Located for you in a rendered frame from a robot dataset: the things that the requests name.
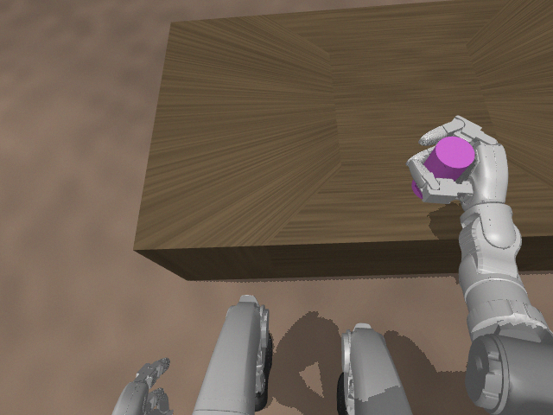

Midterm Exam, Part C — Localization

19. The left robot foot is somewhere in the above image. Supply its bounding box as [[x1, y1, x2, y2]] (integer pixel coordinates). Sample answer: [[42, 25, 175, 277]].
[[255, 334, 272, 412]]

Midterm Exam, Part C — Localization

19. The left robot hand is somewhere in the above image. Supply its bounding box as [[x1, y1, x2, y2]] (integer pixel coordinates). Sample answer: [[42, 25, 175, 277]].
[[112, 358, 174, 415]]

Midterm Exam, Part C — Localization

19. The right robot hand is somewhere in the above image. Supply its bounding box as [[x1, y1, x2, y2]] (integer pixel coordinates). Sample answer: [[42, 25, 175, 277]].
[[406, 115, 508, 212]]

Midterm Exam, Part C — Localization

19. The can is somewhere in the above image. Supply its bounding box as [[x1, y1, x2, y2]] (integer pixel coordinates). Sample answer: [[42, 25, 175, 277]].
[[411, 137, 475, 199]]

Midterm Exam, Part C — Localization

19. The right robot arm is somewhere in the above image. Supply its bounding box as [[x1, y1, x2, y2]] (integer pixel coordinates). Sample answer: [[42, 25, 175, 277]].
[[459, 202, 553, 415]]

